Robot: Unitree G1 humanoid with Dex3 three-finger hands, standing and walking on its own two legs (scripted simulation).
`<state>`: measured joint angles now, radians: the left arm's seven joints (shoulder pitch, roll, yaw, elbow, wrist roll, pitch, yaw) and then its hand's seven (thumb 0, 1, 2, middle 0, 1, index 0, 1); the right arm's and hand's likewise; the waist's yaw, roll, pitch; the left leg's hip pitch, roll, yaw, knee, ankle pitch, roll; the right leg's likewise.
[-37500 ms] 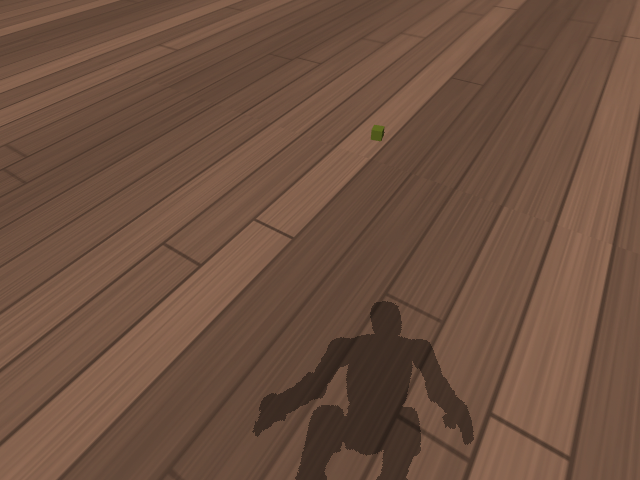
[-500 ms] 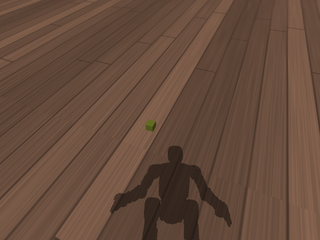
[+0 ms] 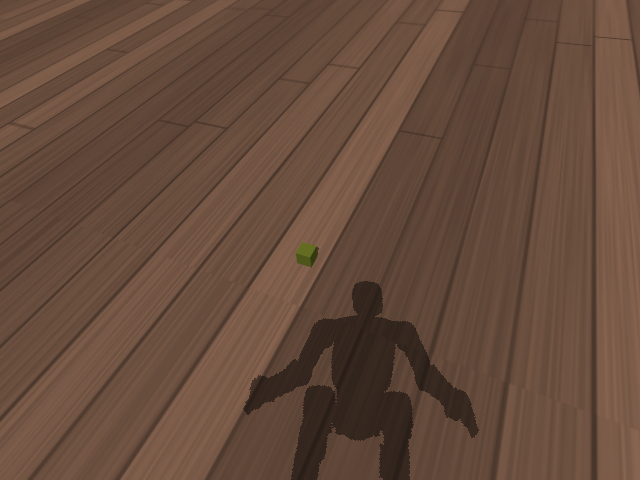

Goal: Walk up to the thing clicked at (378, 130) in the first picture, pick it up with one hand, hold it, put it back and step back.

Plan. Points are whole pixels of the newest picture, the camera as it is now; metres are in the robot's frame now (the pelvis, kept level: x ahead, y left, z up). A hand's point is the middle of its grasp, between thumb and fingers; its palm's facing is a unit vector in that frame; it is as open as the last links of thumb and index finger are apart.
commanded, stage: step back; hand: left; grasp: from above
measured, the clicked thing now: (306, 254) +1.06 +0.18 -0.73
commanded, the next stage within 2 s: stand in 0.26 s
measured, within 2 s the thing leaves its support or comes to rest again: neither
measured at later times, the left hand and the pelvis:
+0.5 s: hand out of the picture +0.11 +0.28 -0.14, palm faces -0.01 -0.94 -0.34, open 7.4 cm; pelvis +0.03 +0.03 +0.01, yaw -1 degrees
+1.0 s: hand out of the picture +0.08 +0.27 -0.14, palm faces -0.03 -0.94 -0.35, open 7.4 cm; pelvis +0.01 +0.01 +0.02, yaw -1 degrees
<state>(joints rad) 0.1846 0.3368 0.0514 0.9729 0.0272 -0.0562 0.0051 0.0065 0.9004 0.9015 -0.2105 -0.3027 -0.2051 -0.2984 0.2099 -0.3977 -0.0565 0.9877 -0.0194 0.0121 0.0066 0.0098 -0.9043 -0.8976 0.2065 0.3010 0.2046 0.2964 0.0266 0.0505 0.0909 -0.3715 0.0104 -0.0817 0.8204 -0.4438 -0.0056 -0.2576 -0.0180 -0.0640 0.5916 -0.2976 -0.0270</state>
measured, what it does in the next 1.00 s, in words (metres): steps on the spot: left foot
